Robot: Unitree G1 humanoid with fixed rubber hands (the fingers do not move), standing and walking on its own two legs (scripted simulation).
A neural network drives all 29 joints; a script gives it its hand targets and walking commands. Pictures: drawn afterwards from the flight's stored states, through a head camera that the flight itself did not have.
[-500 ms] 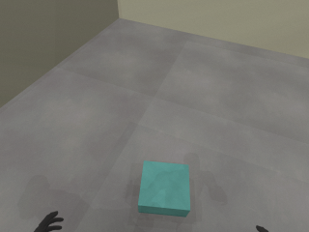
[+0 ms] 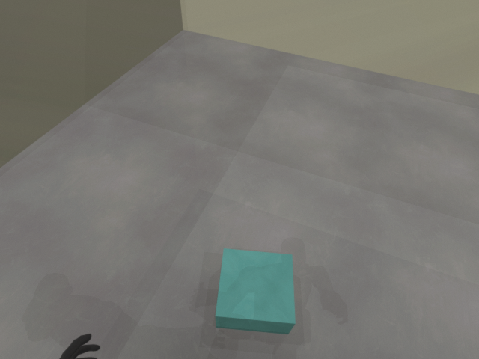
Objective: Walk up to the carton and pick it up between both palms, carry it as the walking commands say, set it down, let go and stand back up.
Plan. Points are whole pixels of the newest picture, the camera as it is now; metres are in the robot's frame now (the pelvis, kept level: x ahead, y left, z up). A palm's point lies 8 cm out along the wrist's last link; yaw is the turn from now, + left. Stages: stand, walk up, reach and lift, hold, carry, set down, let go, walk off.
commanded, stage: stand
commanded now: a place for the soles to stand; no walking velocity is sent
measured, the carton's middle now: (255, 290) +0.48 -0.07 -0.69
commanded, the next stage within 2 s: reach and lift in 0.50 s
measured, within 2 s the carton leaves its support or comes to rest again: neither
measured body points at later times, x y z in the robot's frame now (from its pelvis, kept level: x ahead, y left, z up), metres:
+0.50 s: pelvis +0.01 +0.01 +0.00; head +0.02 +0.02 +0.45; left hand +0.11 +0.31 -0.13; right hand +0.11 -0.29 -0.12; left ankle +0.04 +0.12 -0.74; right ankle -0.01 -0.10 -0.74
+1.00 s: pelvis -0.02 +0.03 -0.05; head +0.14 +0.00 +0.37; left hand +0.25 +0.26 -0.15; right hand +0.21 -0.30 -0.16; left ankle +0.04 +0.12 -0.74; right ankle -0.01 -0.10 -0.74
